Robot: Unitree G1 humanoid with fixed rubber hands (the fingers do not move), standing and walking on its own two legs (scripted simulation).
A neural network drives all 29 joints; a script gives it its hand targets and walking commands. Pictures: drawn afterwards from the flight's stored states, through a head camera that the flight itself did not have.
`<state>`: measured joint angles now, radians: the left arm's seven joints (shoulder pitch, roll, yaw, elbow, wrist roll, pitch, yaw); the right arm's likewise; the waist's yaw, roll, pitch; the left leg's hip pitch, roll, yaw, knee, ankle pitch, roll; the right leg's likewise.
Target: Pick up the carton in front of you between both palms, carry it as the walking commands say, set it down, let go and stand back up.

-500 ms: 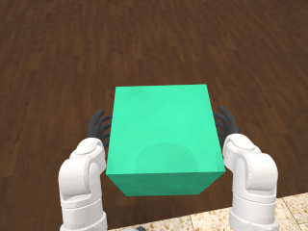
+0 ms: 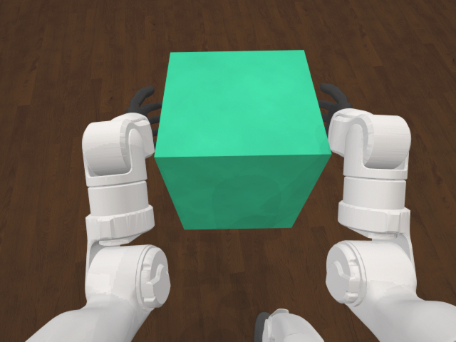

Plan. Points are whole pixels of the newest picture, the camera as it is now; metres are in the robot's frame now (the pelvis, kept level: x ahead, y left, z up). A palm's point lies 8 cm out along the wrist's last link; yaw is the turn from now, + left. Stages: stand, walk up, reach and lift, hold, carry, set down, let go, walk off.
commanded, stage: carry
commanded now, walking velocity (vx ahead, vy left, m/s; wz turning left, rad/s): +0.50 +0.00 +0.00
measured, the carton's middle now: (237, 149) +0.41 +0.00 +0.09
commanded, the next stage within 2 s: none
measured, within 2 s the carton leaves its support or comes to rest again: neither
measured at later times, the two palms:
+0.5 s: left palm out of the picture +0.74 +0.13 +0.21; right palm out of the picture +0.70 -0.17 +0.21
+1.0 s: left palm out of the picture +1.04 +0.15 +0.29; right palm out of the picture +1.07 -0.15 +0.29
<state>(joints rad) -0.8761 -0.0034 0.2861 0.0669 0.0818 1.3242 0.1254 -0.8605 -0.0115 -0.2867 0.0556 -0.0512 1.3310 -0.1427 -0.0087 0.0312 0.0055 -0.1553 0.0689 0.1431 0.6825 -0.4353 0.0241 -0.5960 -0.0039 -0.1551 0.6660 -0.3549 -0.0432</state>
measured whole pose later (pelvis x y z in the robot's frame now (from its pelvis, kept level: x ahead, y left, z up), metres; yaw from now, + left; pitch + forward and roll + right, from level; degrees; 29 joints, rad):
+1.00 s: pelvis +0.67 -0.03 +0.12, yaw -1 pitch +5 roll +1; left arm -0.85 0.01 0.28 0.05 0.03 1.32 0.15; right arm -0.88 0.01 -0.32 0.04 -0.11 1.36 -0.13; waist 0.12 -0.01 0.02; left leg -0.81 0.03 0.07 1.11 -0.40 0.05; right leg -0.19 0.00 -0.11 0.42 -0.49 -0.03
